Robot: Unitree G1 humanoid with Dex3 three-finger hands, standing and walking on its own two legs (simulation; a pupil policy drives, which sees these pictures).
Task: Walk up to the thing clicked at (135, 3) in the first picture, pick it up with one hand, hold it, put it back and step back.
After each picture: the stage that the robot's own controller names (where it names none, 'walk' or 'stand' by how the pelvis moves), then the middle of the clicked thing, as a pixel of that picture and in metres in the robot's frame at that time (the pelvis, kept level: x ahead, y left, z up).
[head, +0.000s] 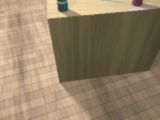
stand; out of the picture +1.09 -0.36 +0.06
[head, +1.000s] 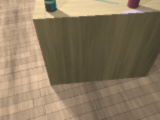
rise first; out of the picture +1.00 -0.26 +0.09
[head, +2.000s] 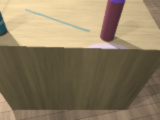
walk; (112, 15) +0.67 -0.07 +0.09
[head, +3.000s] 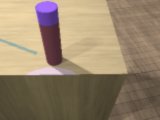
stand; (51, 37) +0.51 +0.15 +0.10
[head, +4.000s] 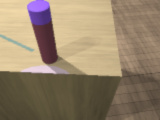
stand; (45, 36) +0.51 +0.18 +0.09
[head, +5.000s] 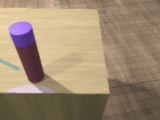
stand; (29, 56) +0.45 +0.22 +0.07
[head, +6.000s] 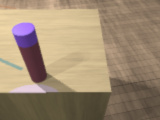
stand; (32, 56) +0.46 +0.22 +0.06
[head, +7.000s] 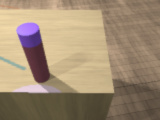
stand; (36, 56) +0.46 +0.20 +0.06
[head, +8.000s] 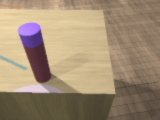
stand; (37, 56) +0.46 +0.20 +0.06
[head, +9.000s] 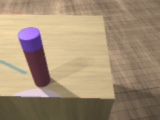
rise first; (36, 60) +0.45 +0.21 +0.06
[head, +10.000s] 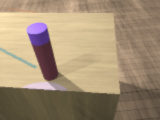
go down; (44, 54) +0.47 +0.21 +0.07
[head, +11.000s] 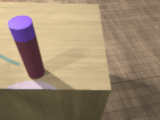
go down; (29, 51) +0.47 +0.20 +0.07
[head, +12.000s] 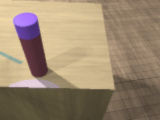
go down; (33, 49) +0.47 +0.19 +0.08
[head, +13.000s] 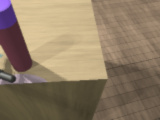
close in; (12, 40) +0.46 +0.21 +0.11
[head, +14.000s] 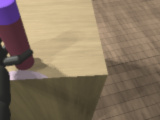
close; (14, 37) +0.46 +0.20 +0.12
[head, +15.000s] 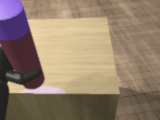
lift; (22, 53) +0.32 +0.17 +0.25
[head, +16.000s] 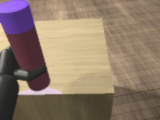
hold; (28, 52) +0.34 +0.17 +0.23
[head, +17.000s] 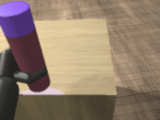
hold; (28, 53) +0.33 +0.16 +0.23
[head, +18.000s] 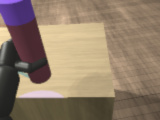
crouch; (29, 44) +0.35 +0.16 +0.26
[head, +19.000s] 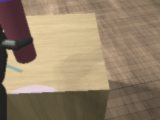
crouch; (14, 24) +0.44 +0.20 +0.25
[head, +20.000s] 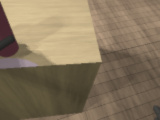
lower; out of the picture +0.49 +0.22 +0.14
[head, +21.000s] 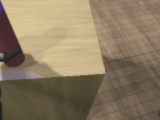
lower; (0, 33) +0.47 +0.22 +0.13
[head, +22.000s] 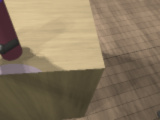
lower; out of the picture +0.49 +0.22 +0.13
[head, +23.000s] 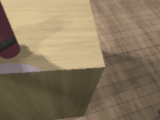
lower; out of the picture +0.49 +0.22 +0.14
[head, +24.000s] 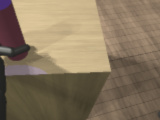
open; (6, 25) +0.48 +0.21 +0.14
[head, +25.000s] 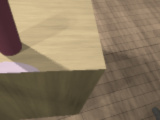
sink last; out of the picture +0.48 +0.21 +0.14
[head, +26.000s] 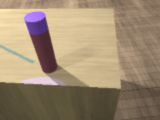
sink last; (43, 45) +0.49 +0.21 +0.11
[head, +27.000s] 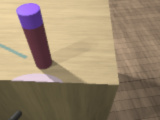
stand; (37, 40) +0.49 +0.20 +0.11
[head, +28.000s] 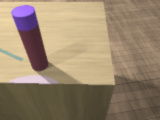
stand; (33, 42) +0.49 +0.21 +0.11
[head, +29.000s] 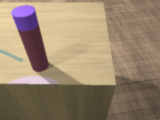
stand; (33, 42) +0.49 +0.20 +0.12
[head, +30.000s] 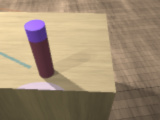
stand; (41, 52) +0.49 +0.20 +0.07
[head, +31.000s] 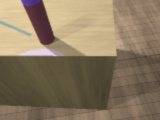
walk; (38, 17) +0.59 +0.21 +0.08
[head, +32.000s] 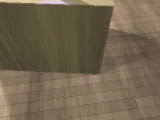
walk; out of the picture +0.92 +0.16 +0.09
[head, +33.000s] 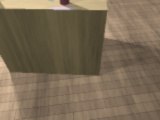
stand; out of the picture +1.11 +0.19 +0.08
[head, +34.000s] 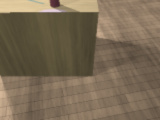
stand; out of the picture +1.08 +0.22 +0.06
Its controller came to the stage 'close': yes
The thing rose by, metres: 0.19
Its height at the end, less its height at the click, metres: +0.00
